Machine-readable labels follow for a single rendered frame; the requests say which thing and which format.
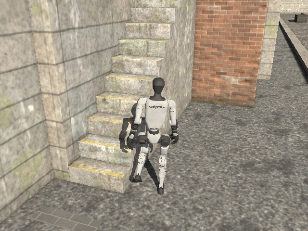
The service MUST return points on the robot right upper arm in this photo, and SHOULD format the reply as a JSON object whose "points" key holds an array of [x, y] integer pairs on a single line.
{"points": [[172, 111]]}

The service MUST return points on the robot torso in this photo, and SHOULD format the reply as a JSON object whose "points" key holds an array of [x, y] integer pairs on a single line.
{"points": [[155, 115]]}

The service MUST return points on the robot right thigh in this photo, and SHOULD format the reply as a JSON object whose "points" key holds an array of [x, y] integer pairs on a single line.
{"points": [[164, 145]]}

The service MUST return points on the left robot forearm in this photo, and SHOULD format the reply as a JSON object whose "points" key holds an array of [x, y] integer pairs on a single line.
{"points": [[133, 129]]}

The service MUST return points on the right robot forearm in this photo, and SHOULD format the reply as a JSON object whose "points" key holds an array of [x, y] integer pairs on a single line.
{"points": [[175, 129]]}

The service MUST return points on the left robot hand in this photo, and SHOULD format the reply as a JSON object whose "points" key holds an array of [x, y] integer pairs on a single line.
{"points": [[130, 143]]}

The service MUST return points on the right robot hand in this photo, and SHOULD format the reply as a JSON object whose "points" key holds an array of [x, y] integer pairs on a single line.
{"points": [[174, 137]]}

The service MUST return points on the robot left upper arm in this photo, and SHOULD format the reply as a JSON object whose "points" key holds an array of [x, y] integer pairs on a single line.
{"points": [[139, 109]]}

